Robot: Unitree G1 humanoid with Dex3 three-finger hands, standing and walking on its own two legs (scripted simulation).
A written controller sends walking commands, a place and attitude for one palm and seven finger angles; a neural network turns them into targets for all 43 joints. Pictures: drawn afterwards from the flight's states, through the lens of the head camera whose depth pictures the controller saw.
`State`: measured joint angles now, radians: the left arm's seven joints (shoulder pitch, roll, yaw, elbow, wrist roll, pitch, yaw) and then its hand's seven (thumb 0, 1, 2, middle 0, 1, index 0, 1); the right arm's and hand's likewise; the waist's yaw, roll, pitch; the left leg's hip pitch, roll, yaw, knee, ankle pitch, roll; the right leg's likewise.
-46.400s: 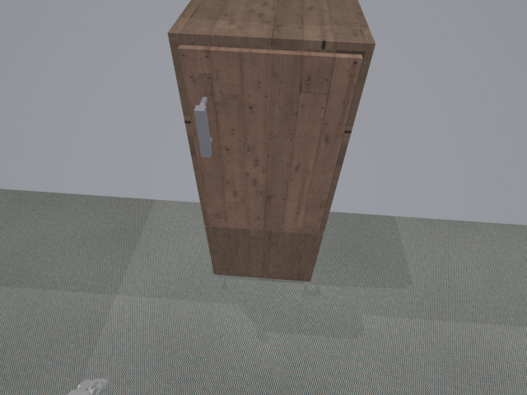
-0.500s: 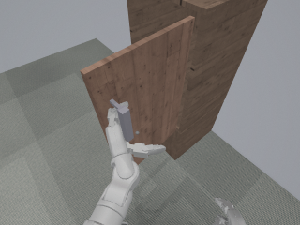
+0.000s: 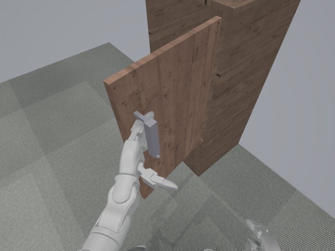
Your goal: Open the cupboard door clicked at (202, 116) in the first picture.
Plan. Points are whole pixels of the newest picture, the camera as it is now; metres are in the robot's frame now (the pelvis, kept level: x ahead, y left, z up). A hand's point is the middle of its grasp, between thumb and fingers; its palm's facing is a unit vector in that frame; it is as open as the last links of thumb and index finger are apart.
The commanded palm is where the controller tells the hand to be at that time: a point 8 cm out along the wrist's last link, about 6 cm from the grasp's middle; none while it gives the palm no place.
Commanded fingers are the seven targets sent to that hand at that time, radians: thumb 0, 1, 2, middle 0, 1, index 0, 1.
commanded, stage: slide the hand sideways off the handle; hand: left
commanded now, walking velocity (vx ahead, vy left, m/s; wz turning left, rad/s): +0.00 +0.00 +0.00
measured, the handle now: (146, 134) +0.38 +0.07 +0.07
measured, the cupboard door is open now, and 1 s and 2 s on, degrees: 98 98 98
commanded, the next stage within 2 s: draw the hand back to the body in 0.90 s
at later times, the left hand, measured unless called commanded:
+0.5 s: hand (138, 177) +0.27 +0.08 +0.06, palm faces -0.02 -1.00 +0.00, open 16.2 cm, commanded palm +0.24 +0.14 +0.06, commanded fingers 0.00 -0.50 0.30 -0.15 -0.30 -0.15 -0.30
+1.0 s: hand (115, 193) +0.23 +0.12 +0.06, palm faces +0.02 -1.00 -0.04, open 16.3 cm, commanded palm +0.21 +0.17 +0.07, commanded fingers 0.00 -0.50 0.30 -0.15 -0.30 -0.15 -0.30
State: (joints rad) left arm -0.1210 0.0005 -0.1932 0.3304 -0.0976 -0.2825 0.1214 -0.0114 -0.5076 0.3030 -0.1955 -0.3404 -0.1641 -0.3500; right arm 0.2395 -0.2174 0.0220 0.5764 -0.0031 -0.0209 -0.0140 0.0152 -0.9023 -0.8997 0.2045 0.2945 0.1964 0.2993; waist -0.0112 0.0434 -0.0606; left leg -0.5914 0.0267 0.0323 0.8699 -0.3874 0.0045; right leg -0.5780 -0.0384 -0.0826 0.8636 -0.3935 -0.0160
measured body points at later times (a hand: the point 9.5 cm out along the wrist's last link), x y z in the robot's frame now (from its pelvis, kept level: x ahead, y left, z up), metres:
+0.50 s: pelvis +0.02 -0.01 +0.00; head +0.05 -0.02 +0.45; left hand +0.26 +0.13 +0.07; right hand +0.21 -0.22 -0.08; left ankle +0.03 +0.12 -0.70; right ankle +0.03 -0.11 -0.70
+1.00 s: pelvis +0.03 -0.01 -0.01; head +0.07 -0.02 +0.43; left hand +0.22 +0.18 +0.07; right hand +0.21 -0.24 -0.09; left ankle +0.03 +0.12 -0.70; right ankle +0.03 -0.11 -0.70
